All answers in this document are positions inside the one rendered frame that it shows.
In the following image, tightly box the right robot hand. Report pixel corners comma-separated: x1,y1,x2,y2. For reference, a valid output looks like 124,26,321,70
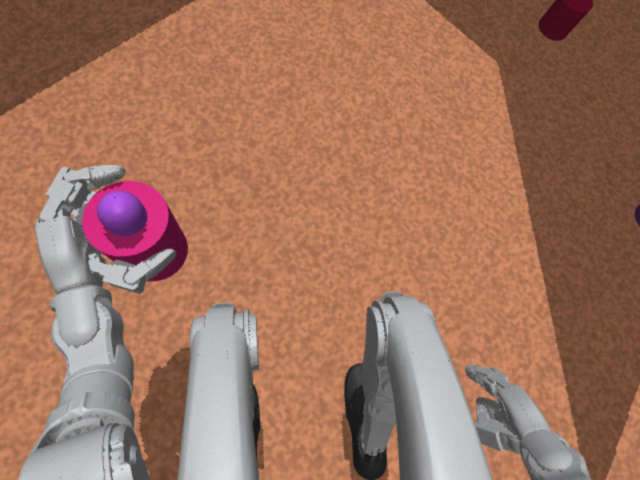
465,365,551,454

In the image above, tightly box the right robot arm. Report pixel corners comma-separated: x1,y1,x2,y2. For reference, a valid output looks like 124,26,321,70
519,430,591,480

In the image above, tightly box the left robot hand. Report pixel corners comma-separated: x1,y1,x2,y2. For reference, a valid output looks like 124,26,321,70
35,165,177,294

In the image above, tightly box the right robot foot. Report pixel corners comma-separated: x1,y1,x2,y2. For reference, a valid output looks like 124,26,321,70
344,363,387,480

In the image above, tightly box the left robot arm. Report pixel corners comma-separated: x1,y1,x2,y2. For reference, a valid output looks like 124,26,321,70
18,285,150,480

